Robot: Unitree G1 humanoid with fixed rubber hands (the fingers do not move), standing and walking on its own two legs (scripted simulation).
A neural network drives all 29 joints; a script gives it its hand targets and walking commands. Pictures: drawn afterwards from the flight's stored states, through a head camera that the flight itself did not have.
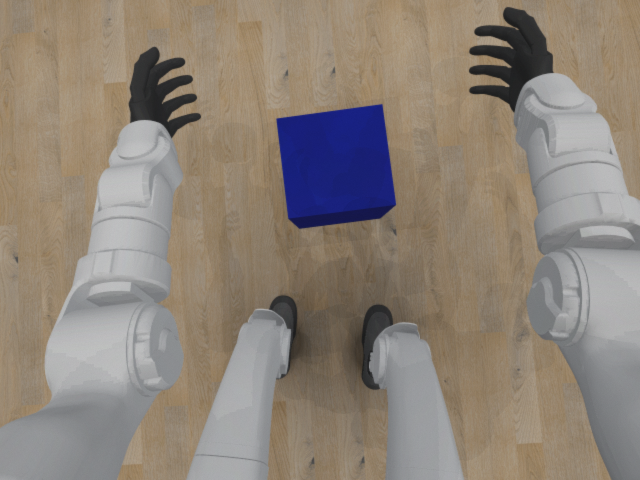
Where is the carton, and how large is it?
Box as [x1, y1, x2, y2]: [276, 104, 395, 228]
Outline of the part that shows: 381,104 276,119 288,218 299,228 379,218 395,204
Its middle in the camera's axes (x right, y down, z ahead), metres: +0.04 -0.14 +0.87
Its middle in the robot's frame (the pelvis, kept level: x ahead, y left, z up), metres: +0.53 +0.03 -0.53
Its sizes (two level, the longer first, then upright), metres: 0.210 0.200 0.250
